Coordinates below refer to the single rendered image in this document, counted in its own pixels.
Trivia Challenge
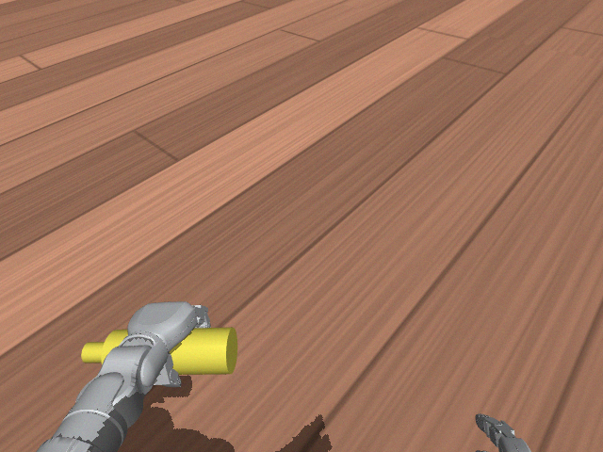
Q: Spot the left robot arm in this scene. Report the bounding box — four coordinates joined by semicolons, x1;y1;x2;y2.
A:
37;331;168;452

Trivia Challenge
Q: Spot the right robot hand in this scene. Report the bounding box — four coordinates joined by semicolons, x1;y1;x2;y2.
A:
475;413;531;452

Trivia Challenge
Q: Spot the left robot hand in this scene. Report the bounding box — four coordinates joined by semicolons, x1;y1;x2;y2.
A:
127;301;211;387

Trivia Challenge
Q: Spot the bottle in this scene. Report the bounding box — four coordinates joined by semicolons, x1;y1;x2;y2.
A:
81;328;237;375

